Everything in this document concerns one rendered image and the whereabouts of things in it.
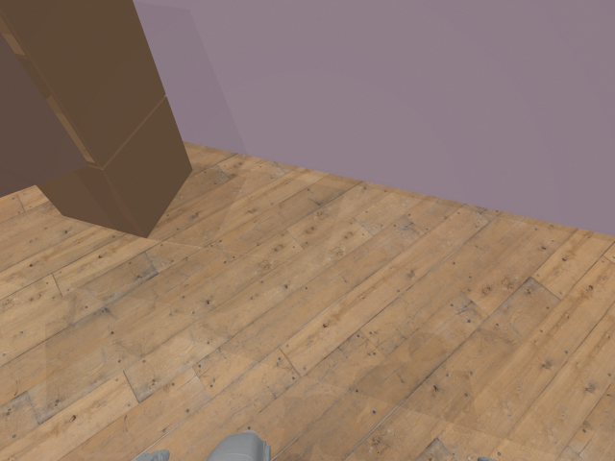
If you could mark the cupboard door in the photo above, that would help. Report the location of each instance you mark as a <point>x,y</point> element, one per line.
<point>34,145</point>

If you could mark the robot left thigh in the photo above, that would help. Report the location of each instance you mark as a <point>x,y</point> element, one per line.
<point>241,447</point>

